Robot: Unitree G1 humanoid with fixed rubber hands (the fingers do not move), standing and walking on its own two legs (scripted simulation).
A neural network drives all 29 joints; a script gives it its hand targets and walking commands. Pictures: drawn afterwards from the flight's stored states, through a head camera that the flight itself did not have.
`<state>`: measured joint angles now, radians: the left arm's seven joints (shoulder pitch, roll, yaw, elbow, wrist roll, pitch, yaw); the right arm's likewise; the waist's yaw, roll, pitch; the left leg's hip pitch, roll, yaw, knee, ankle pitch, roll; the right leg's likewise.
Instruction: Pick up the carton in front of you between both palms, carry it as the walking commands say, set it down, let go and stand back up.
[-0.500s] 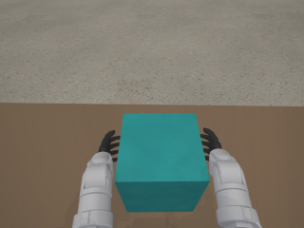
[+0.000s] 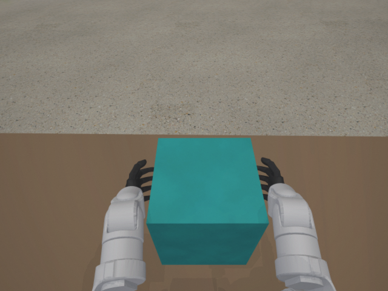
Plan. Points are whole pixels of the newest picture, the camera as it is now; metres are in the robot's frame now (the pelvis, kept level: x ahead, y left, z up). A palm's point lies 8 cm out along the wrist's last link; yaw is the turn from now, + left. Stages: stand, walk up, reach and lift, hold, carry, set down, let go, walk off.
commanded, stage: hold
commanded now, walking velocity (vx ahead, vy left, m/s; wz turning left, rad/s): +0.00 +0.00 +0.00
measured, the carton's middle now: (204, 204) +0.31 +0.00 -0.02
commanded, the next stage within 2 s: carry in 0.78 s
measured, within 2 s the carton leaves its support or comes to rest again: neither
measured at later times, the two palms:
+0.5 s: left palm (135, 193) +0.30 +0.15 +0.05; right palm (274, 189) +0.30 -0.15 +0.05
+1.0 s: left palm (135, 181) +0.31 +0.15 +0.07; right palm (275, 178) +0.31 -0.15 +0.07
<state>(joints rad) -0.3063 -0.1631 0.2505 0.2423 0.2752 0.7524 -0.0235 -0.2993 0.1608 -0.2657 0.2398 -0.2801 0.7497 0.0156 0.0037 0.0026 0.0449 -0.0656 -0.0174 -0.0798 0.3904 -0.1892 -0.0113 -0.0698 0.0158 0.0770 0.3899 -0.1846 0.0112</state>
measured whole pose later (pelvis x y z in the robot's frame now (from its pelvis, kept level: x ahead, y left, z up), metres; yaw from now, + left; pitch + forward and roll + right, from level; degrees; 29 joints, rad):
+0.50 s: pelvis +0.02 +0.00 +0.00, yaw +0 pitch -7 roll +0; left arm -0.23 -0.15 0.19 0.18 0.26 0.77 -0.02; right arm -0.23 0.15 -0.20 0.18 -0.27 0.77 0.01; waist 0.00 0.00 0.04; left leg -0.03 -0.01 -0.09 0.34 -0.19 -0.01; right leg -0.03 0.02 0.07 0.34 -0.18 0.01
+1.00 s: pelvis +0.02 +0.00 -0.01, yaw -1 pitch +0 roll +0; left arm -0.21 -0.14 0.17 0.01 0.18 0.87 0.02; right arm -0.23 0.14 -0.16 0.03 -0.20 0.86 -0.03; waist 0.01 0.02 -0.10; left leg -0.23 0.00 -0.06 0.49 -0.28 -0.01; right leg -0.25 -0.01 0.01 0.51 -0.31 0.01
